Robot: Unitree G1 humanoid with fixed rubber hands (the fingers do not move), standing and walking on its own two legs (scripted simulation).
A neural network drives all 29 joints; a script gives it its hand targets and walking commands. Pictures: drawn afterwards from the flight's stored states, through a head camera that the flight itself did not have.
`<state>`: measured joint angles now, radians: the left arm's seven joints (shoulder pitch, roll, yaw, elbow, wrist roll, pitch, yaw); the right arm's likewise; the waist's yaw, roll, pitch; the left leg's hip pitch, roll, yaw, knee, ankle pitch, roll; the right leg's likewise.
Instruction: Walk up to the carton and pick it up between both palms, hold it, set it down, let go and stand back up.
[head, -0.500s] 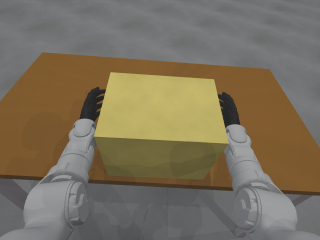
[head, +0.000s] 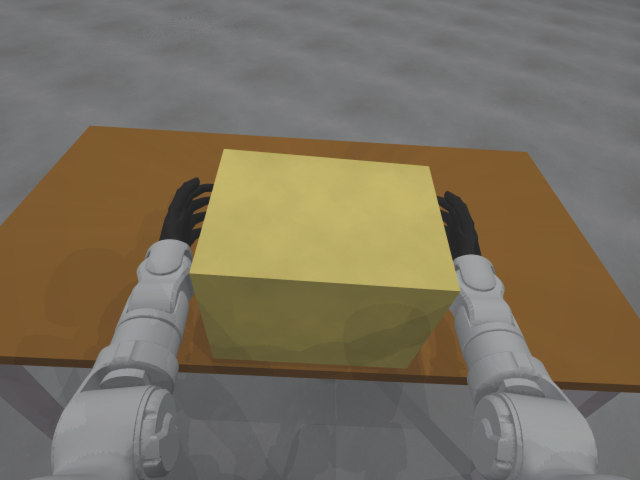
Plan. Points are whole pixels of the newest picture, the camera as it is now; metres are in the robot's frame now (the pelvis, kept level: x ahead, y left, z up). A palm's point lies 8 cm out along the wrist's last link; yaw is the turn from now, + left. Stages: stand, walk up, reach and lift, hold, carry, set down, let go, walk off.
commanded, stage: reach and lift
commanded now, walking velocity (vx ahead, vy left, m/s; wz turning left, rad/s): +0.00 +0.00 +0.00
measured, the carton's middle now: (319, 263) +0.39 -0.01 +0.07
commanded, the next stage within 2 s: hold in 1.70 s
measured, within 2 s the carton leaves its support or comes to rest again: neither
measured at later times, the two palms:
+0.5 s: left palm (161, 226) +0.37 +0.18 +0.16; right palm (474, 240) +0.36 -0.19 +0.16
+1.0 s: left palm (140, 215) +0.35 +0.19 +0.19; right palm (477, 218) +0.36 -0.18 +0.19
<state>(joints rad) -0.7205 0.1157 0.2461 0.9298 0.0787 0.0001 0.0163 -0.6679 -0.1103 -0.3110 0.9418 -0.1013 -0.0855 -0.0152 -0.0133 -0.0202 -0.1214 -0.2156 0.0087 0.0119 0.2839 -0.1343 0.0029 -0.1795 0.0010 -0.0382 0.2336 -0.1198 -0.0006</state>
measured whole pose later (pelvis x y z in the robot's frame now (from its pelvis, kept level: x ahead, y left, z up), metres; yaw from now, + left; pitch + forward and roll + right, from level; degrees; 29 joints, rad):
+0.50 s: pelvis -0.02 +0.00 +0.00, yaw +1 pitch -3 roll -1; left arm -0.68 0.11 0.26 0.55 0.12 0.42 0.00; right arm -0.70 -0.14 -0.19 0.79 0.09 0.20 -0.04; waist -0.05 -0.04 -0.06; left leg -0.11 0.00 0.01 0.30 -0.14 0.01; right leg -0.07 0.00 -0.05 0.25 -0.13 0.00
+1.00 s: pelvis -0.01 +0.01 +0.00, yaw +1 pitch -3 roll -1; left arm -0.63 0.10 0.25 0.28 0.15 0.68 -0.01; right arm -0.71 -0.18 -0.12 0.63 0.23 0.42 -0.09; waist -0.07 -0.03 -0.10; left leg -0.13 0.00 -0.01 0.33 -0.15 0.01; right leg -0.07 -0.01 -0.05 0.25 -0.13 0.01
